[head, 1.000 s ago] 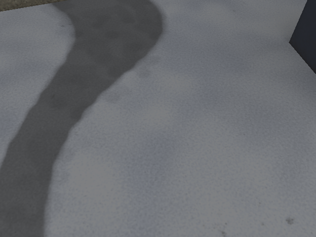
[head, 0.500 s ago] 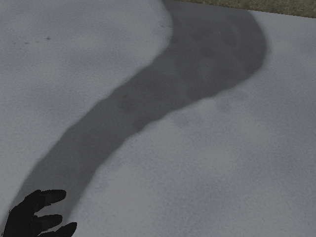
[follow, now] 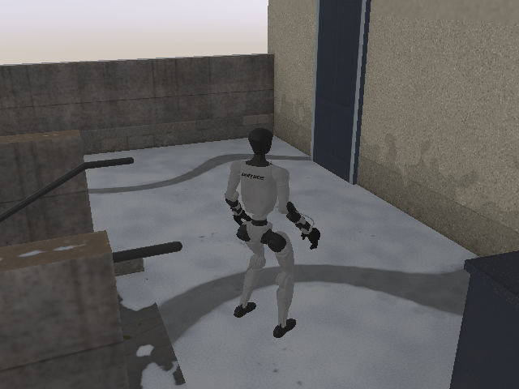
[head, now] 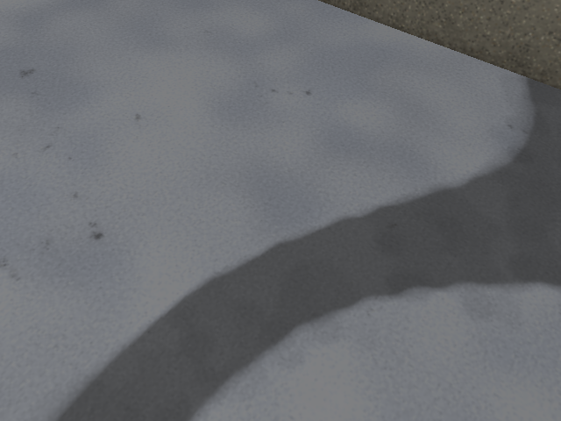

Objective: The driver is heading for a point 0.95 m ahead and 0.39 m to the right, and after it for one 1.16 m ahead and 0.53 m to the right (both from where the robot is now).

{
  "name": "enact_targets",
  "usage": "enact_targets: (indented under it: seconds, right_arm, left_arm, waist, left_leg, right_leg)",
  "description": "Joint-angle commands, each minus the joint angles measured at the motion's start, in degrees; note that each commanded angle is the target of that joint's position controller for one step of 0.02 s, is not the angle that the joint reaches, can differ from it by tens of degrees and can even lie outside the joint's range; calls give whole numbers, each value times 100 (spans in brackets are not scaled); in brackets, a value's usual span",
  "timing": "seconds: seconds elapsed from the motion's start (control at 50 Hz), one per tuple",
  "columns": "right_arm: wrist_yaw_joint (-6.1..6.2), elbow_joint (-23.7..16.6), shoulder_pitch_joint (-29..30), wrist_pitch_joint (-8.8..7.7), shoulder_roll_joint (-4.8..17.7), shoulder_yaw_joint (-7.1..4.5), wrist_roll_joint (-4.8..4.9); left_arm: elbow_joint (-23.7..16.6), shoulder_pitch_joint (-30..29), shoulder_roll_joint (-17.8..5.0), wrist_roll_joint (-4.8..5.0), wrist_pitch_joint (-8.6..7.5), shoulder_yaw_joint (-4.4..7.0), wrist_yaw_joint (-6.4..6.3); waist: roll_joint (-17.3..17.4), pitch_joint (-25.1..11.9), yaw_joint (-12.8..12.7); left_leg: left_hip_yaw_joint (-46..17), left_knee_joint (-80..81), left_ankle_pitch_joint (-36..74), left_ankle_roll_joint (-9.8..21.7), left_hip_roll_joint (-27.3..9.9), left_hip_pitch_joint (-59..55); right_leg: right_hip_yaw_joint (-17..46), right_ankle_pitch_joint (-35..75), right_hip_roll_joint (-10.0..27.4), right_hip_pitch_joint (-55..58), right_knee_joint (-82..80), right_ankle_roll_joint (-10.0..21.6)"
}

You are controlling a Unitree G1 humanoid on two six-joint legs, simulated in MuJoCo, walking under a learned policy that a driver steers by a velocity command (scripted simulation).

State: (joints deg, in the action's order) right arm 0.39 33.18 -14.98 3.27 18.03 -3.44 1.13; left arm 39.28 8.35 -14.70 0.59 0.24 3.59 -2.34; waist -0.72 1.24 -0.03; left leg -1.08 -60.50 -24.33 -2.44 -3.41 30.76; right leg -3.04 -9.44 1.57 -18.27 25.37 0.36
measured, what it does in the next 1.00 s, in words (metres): walks ahead, turning right: left foot, then right foot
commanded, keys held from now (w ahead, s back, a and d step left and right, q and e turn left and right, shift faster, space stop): w+shift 0.06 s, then w+e+shift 0.94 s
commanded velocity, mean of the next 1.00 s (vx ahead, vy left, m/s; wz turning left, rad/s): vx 0.86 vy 0.00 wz -0.57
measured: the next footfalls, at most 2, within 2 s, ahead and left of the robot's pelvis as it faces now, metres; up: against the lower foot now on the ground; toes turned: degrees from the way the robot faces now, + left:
left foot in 0.12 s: +0.00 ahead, +0.14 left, +0.00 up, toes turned +5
right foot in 0.56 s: +0.40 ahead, -0.03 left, +0.00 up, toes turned -18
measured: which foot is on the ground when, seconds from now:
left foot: up 0.00-0.10, down 0.12-0.56, up 0.58-0.96, down 0.98-1.00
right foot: down 0.00-0.10, up 0.12-0.54, down 0.56-0.98, up 1.00-1.00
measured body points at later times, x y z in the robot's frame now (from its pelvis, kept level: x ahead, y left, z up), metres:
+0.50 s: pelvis +0.21 +0.04 -0.03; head +0.24 +0.05 +0.42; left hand +0.43 +0.25 -0.14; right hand +0.12 -0.21 -0.15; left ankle -0.03 +0.13 -0.73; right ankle +0.36 -0.05 -0.70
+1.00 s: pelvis +0.65 -0.08 -0.03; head +0.69 -0.10 +0.42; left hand +0.82 +0.18 -0.15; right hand +0.73 -0.41 -0.08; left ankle +0.85 -0.04 -0.74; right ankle +0.38 -0.02 -0.69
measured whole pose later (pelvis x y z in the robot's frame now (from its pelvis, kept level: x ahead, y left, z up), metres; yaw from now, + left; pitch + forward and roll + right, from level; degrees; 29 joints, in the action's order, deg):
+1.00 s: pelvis +0.65 -0.08 -0.03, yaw -38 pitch +3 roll +1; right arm 0.6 33.0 -0.5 -5.0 15.2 1.4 -2.9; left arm 46.9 24.8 -21.4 0.3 -3.4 5.1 0.3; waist -1.8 2.2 -6.0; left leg -2.0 -34.6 -7.4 -1.7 -1.8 32.0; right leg 14.5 -26.6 -8.8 -0.6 47.6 8.0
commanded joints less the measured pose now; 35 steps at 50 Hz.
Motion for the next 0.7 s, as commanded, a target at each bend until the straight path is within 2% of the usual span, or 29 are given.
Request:
enact_targets:
  seconds: [0.02, 0.06, 0.08, 0.1, 0.12, 0.14, 0.16, 0.18, 0.2, 0.22, 0.24, 0.26, 0.3, 0.36, 0.4, 0.42, 0.44, 0.48, 0.5, 0.52, 0.54, 0.56, 0.58, 0.6, 0.62, 0.64, 0.66, 0.68, 0.7]
  right_arm:
    - [-47, -163, -335, -239, 439, -110, -48]
    - [-41, 144, -797, -312, 322, -90, -39]
    - [-35, 410, -1257, -361, 210, -60, -54]
    - [-41, 678, -1765, -427, 180, -57, -80]
    - [-187, 487, -1900, -435, 377, 33, -393]
    - [-82, 94, -1574, -428, 980, -108, -397]
    - [43, 187, -1547, -445, 1111, -212, -442]
    - [66, 191, -1174, -541, 1018, -152, -461]
    - [49, 179, -813, -626, 886, -111, -400]
    - [51, 179, -615, -702, 722, -39, -329]
    - [52, 242, -620, -777, 588, 7, -294]
    - [30, 346, -727, -845, 464, 22, -293]
    - [5, 563, -1030, -906, 400, 3, -327]
    - [12, 878, -1448, -919, 228, 37, -362]
    - [48, 1063, -1596, -928, 147, 66, -343]
    - [78, 1159, -1656, -928, 156, 74, -332]
    - [107, 1216, -1582, -925, 199, 83, -334]
    - [208, 1319, -1549, -901, 465, 55, -339]
    - [285, 1360, -1514, -844, 659, 9, -365]
    - [342, 1329, -1297, -753, 844, -52, -417]
    - [336, 1229, -1015, -682, 1046, -123, -455]
    - [258, 1112, -702, -685, 1125, -157, -382]
    - [78, 817, -293, -810, 151, 63, -335]
    - [-3, 176, -29, -992, 269, 115, -275]
    - [-31, 77, 427, -1119, 433, 133, -326]
    - [-46, 94, 310, -1193, 421, 164, -292]
    - [-33, 94, 363, -1149, 357, 194, -373]
    - [-38, 156, 210, -1019, 316, 229, -504]
    - [-51, 201, 66, -865, 281, 256, -581]
  left_arm:
    - [-348, -374, -1248, 129, -215, 372, 125]
    - [-298, -524, -1140, 165, -281, 321, 228]
    - [-318, -624, -954, 163, -261, 252, 254]
    - [-385, -714, -535, 111, -264, 125, 283]
    - [-324, -257, 317, -408, -83, -107, 361]
    - [-640, -601, 98, -350, -99, -40, 331]
    - [-941, -1390, -270, -290, -135, 39, 344]
    - [-854, -1237, -548, -271, -184, 138, 412]
    - [-571, -701, -664, -267, -187, 199, 492]
    - [-309, -248, -805, -267, -138, 255, 577]
    - [-197, -69, -872, -267, -88, 298, 645]
    - [-106, 27, -797, -262, -54, 298, 688]
    - [-82, -131, -609, -217, -4, 235, 724]
    - [-233, -717, -501, -237, 31, 138, 760]
    - [-366, -1079, -432, -258, 30, 51, 816]
    - [-446, -1230, -388, -261, 26, 2, 842]
    - [-498, -1243, -341, -244, 23, -49, 847]
    - [-565, -1081, -350, -173, 29, -107, 781]
    - [-499, -674, -466, -154, 30, -83, 737]
    - [-282, 212, -675, -126, 20, -4, 695]
    - [71, 1453, -993, -101, -17, 151, 623]
    - [376, 2498, -1298, -141, -79, 335, 515]
    - [388, 2022, -1690, -30, 26, 497, 379]
    - [119, 1564, -1984, -96, 68, 524, 398]
    - [134, 1674, -1736, -114, 40, 495, 327]
    - [336, 1791, -1398, -153, -10, 409, 263]
    - [369, 1591, -1179, -202, -98, 339, 233]
    - [301, 1318, -1126, -226, -184, 283, 195]
    - [271, 1192, -1051, -193, -258, 227, 194]
  waist:
    - [-933, -699, 165]
    - [-754, -395, 470]
    - [-416, -110, 689]
    - [286, 116, 854]
    - [1943, -75, 819]
    - [1673, 230, 801]
    - [1087, 442, 994]
    - [859, 711, 670]
    - [809, 606, 346]
    - [849, 495, 158]
    - [795, 413, 83]
    - [642, 416, 75]
    - [494, 509, 170]
    - [537, 733, 382]
    - [503, 895, 460]
    - [497, 940, 474]
    - [505, 905, 388]
    - [727, 518, 164]
    - [915, 228, -110]
    - [1061, -206, -585]
    - [1089, -772, -1145]
    - [713, -1091, -1693]
    - [-1157, -853, -1099]
    - [-940, -1349, -796]
    - [-35, -934, -905]
    - [444, -246, -536]
    - [759, 123, -214]
    - [746, 323, 62]
    - [666, 423, 237]
  left_leg:
    - [472, 1228, -215, 337, 136, -1242]
    - [755, 2305, 122, 529, 231, -1978]
    - [939, 3197, 418, 639, 393, -2641]
    - [499, 3688, 233, 745, 304, -3546]
    - [-1704, 4216, -2020, 791, -1000, -4050]
    - [-3296, 4961, -1949, 1078, -2021, -3751]
    - [-3723, 5470, -2958, 1290, -2189, -3310]
    - [-2941, 5414, -2321, 1107, -1920, -3054]
    - [-2087, 5347, -1517, 822, -1519, -2950]
    - [-1306, 5409, -785, 621, -1213, -2731]
    - [-864, 5478, -385, 573, -1094, -2609]
    - [-536, 5479, 27, 545, -1010, -2621]
    - [-2, 5511, 558, 510, -938, -2864]
    - [613, 5624, 1262, 469, -899, -3327]
    - [953, 5632, 2036, 412, -880, -3602]
    - [1128, 5566, 2755, 363, -882, -3759]
    - [1386, 5376, 4007, 276, -839, -3788]
    - [1668, 4691, 7711, 183, -910, -3908]
    - [1685, 4043, 9012, 160, -1040, -4117]
    - [1655, 2960, 9732, 211, -1171, -4085]
    - [1521, 1474, 9731, 338, -1267, -3593]
    - [1484, -506, 7998, 425, -983, -2321]
    - [1235, -2906, 836, 242, 466, 357]
    - [-194, -3839, 162, 175, 868, 1893]
    - [-617, -3496, 505, 257, 415, 2226]
    - [-587, -2794, 643, 297, 160, 1985]
    - [-565, -2179, 586, 259, -82, 1621]
    - [-535, -1956, 439, 171, -160, 1308]
    - [-476, -1695, 311, 89, -270, 1127]
  right_leg:
    - [1235, -2738, 1269, -212, -1621, 816]
    - [990, -2731, 1240, -615, -1300, 716]
    - [784, -2792, 1066, -1196, -798, 626]
    - [396, -2424, 696, -2163, 541, 406]
    - [-210, -2812, -158, -3450, 3280, 222]
    - [462, -1929, -462, -4607, 3840, 257]
    - [1213, -1093, -198, -4884, 4166, 293]
    - [1499, -446, -250, -4756, 4065, 232]
    - [1463, -30, -227, -4255, 3934, 116]
    - [1203, 250, -221, -3695, 3929, -3]
    - [1021, 422, -228, -3319, 3952, -57]
    - [872, 503, -249, -3203, 4073, -52]
    - [680, 636, -222, -3369, 4047, 40]
    - [262, 736, -138, -3678, 3678, 239]
    - [-141, 652, -57, -3662, 3164, 403]
    - [-378, 535, -53, -3566, 2880, 505]
    - [-633, 395, -138, -3170, 2515, 649]
    - [-1185, 120, -574, -1994, 2033, 971]
    - [-1245, -134, -766, -1517, 1952, 1107]
    - [-1174, -526, -927, -708, 1965, 1260]
    - [-871, -1111, -1072, 573, 1945, 1473]
    - [-82, -1258, -941, 2219, 1128, 1689]
    - [2356, -2289, 303, 3417, 494, 2137]
    - [5210, -2653, 1100, 3938, -637, 2991]
    - [5145, -2481, 1262, 3629, -1110, 2754]
    - [4731, -2102, 1188, 2669, -1309, 2516]
    - [4126, -1613, 909, 1817, -1336, 2260]
    - [3611, -1207, 614, 1177, -1319, 2163]
    - [3241, -1058, 392, 682, -1384, 2112]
